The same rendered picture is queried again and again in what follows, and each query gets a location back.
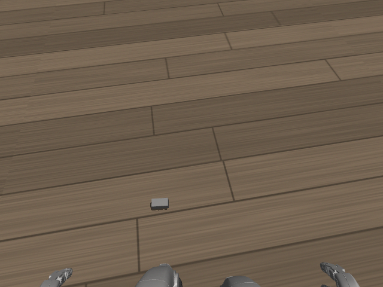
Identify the right robot hand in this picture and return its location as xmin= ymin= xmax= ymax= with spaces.
xmin=320 ymin=262 xmax=360 ymax=287

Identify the small box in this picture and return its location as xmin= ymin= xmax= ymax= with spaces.
xmin=151 ymin=198 xmax=169 ymax=209

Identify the left robot hand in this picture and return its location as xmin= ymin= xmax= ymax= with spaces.
xmin=40 ymin=268 xmax=72 ymax=287

